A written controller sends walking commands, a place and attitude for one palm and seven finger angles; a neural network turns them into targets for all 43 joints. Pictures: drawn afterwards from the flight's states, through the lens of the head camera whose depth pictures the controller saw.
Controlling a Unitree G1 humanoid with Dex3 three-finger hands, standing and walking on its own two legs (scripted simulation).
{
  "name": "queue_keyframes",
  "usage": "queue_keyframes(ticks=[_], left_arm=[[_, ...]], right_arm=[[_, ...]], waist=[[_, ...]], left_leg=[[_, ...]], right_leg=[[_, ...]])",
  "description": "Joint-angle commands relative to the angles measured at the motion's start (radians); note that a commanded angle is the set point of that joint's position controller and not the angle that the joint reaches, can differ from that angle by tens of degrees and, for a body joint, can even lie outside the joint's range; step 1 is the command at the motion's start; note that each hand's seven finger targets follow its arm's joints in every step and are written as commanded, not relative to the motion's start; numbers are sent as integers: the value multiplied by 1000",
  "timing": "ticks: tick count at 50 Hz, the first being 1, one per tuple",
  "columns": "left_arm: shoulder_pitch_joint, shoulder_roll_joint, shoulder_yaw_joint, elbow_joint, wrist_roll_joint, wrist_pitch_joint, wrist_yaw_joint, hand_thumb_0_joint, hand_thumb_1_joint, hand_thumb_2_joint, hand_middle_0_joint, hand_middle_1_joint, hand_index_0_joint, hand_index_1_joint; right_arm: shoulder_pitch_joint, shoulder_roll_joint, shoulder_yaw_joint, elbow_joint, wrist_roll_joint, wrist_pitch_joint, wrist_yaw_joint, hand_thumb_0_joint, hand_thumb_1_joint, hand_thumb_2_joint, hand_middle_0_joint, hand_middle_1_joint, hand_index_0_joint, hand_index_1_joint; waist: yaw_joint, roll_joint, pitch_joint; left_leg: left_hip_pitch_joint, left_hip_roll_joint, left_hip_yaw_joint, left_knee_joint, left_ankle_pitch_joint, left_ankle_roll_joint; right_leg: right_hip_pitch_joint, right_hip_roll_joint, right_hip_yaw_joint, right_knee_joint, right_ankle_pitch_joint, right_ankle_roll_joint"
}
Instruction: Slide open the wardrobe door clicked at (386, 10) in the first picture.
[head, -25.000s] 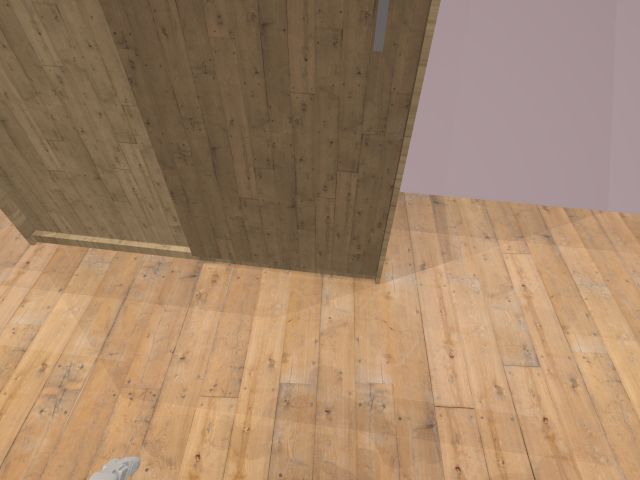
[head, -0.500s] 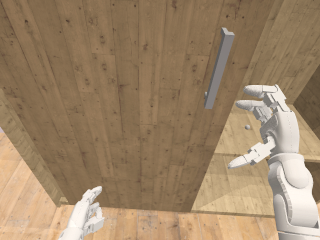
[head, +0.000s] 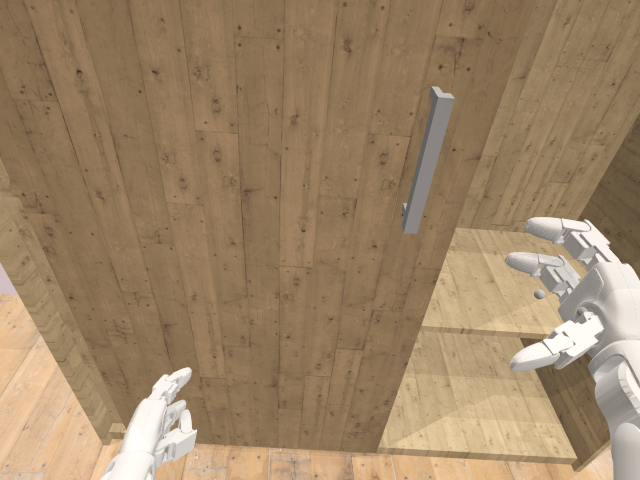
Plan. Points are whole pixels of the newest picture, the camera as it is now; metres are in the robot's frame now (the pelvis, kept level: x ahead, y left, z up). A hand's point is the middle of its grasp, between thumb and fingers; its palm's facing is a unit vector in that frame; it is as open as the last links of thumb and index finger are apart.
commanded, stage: draw the hand back to the body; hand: right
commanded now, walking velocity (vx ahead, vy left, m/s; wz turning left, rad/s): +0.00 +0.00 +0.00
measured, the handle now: (422, 163) +0.47 -0.14 +0.24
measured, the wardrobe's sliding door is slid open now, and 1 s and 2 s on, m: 0.63 0.63 0.63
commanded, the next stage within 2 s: step back with the hand held close in 1.22 s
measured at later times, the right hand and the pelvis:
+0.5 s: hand (581, 343) +0.21 -0.26 +0.18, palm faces +0.39 +0.88 -0.27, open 12.2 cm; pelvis -0.01 -0.02 +0.01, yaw +0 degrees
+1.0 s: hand (620, 358) +0.20 -0.30 +0.17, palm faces +0.48 +0.81 -0.34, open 7.7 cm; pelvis +0.02 -0.03 +0.01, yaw +0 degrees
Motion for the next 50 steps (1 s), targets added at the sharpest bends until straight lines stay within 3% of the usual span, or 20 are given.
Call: queue_keyframes(ticks=[1, 3, 7, 8, 9, 10, 11, 12, 14, 16, 18, 19, 21, 25, 29, 34, 38, 43, 50], left_arm=[[-202, 93, 38, -186, -4, -67, 10, 0, 900, 900, -200, -300, -200, -300], [-204, 92, 35, -194, -2, -74, 15, 0, 900, 900, -200, -300, -200, -300], [-191, 91, 34, -191, 7, -100, 25, 0, 900, 900, -200, -300, -200, -300], [-199, 71, 53, -175, 61, -112, 11, 0, 900, 900, -200, -300, -200, -300], [-178, 68, 49, -140, 70, -115, 3, 0, 900, 900, -200, -300, -200, -300], [-171, 74, 54, -136, 67, -113, -6, 0, 900, 900, -200, -300, -200, -300], [-165, 62, 52, -131, 68, -106, -9, 0, 900, 900, -200, -300, -200, -300], [-158, 61, 54, -130, 69, -105, -12, 0, 900, 900, -200, -300, -200, -300], [-141, 60, 57, -127, 70, -102, -13, 0, 900, 900, -200, -300, -200, -300], [-131, 65, 59, -127, 71, -100, -14, 0, 900, 900, -200, -300, -200, -300], [-134, 68, 66, -126, 75, -98, -6, 0, 900, 900, -200, -300, -200, -300], [-138, 69, 69, -127, 77, -97, -4, 0, 900, 900, -200, -300, -200, -300], [-142, 70, 72, -119, 79, -100, 1, 0, 900, 900, -200, -300, -200, -300], [-139, 72, 77, -106, 84, -104, 2, 0, 900, 900, -200, -300, -200, -300], [-123, 70, 84, -106, 85, -96, -6, 0, 900, 900, -200, -300, -200, -300], [-104, 77, 97, -111, 87, -79, -15, 0, 900, 900, -200, -300, -200, -300], [-97, 76, 103, -116, 85, -63, -13, 0, 900, 900, -200, -300, -200, -300], [-96, 74, 101, -118, 85, -66, -9, 0, 900, 900, -200, -300, -200, -300], [-102, 80, 101, -114, 84, -72, -3, 0, 900, 900, -200, -300, -200, -300]], right_arm=[[-249, -159, -25, -231, -12, -47, 4, 0, 550, -200, 250, 1150, 250, 1150], [-253, -185, -39, -275, -16, -54, -2, 0, 514, -218, 249, 1129, 249, 1129], [-247, -218, -83, -326, -8, -109, -16, 0, 369, -287, 244, 1044, 244, 1044], [-244, -315, -108, -403, -157, -245, -166, 0, 332, -305, 242, 1023, 242, 1023], [-117, -222, -64, -261, -169, -293, -217, 0, 296, -322, 241, 1001, 241, 1001], [-73, -197, -43, -246, -174, -314, -235, 0, 260, -340, 240, 980, 240, 980], [-56, -170, -14, -255, -189, -346, -246, 0, 224, -357, 239, 959, 239, 959], [-36, -158, 2, -278, -201, -383, -255, 0, 188, -375, 237, 938, 237, 938], [22, -148, 10, -277, -217, -429, -273, 0, 115, -410, 235, 895, 235, 895], [39, -142, 21, -282, -229, -460, -285, 0, 43, -445, 232, 853, 232, 853], [42, -166, 0, -287, -239, -485, -298, 0, -30, -480, 230, 810, 230, 810], [32, -177, -9, -294, -245, -496, -304, 0, -66, -497, 229, 789, 229, 789], [30, -195, -27, -294, -254, -513, -312, 0, -139, -533, 226, 746, 226, 746], [97, -211, -62, -298, -267, -539, -318, 0, -284, -603, 221, 661, 221, 661], [186, -182, -62, -290, -266, -547, -306, 0, -429, -673, 216, 576, 216, 576], [285, -187, -94, -272, -263, -546, -296, 0, -610, -760, 210, 470, 210, 470], [306, -206, -129, -271, -260, -542, -294, 0, -755, -830, 205, 385, 205, 385], [276, -213, -125, -323, -267, -539, -301, 0, -900, -900, 200, 300, 200, 300], [262, -205, -105, -302, -270, -523, -311, 0, -900, -900, 200, 300, 200, 300]], waist=[[6, -26, 22], [1, -34, 5], [-2, 16, -32], [-13, 36, 61], [2, 71, 112], [-1, 85, 131], [10, 57, 124], [10, -14, 101], [4, -82, 51], [9, -40, 36], [8, 41, 24], [6, 44, 17], [6, 51, 24], [-6, -12, 15], [-10, -30, 33], [-13, 27, 40], [-12, 24, 41], [-7, -79, 18], [-1, 7, 36]], left_leg=[[-4, 46, -94, -109, -22, -38], [5, 46, -96, -115, -70, -36], [28, 39, -84, -116, -107, -35], [-3, 55, -115, -184, -146, -40], [-20, 65, -111, -193, -196, -37], [-27, 68, -116, -208, -218, -36], [-24, 69, -107, -200, -210, -34], [1, 66, -98, -178, -172, -29], [47, 58, -85, -145, -119, -24], [73, 52, -80, -139, -103, -25], [90, 49, -80, -149, -103, -30], [93, 51, -82, -158, -113, -30], [96, 51, -80, -165, -114, -30], [131, 45, -70, -151, -17, -21], [145, 40, -62, -132, 71, -20], [150, 35, -59, -122, 146, -23], [148, 37, -60, -123, 174, -25], [144, 41, -63, -124, 174, -24], [128, 34, -57, -137, 143, -26]], right_leg=[[-72, -2, 34, -81, 100, -20], [-73, 1, 39, -86, 73, -20], [-62, -1, 51, -95, 57, -18], [-130, 2, 43, -95, 34, -16], [-149, -1, 39, -96, 0, -11], [-151, -1, 41, -101, -22, -11], [-126, -6, 38, -113, -29, -13], [-110, -6, 38, -130, -27, -12], [-95, -8, 39, -162, -31, -8], [-97, -16, 53, -188, -41, -7], [-94, -18, 51, -192, -26, -15], [-90, -17, 48, -193, -26, -16], [-87, -18, 56, -202, -29, -18], [-69, -17, 62, -208, 53, -9], [-66, -25, 59, -208, 157, 7], [-63, -33, 53, -195, 270, 19], [-60, -32, 43, -185, 308, 21], [-35, -28, 44, -177, 328, 25], [-33, -26, 47, -182, 276, 13]])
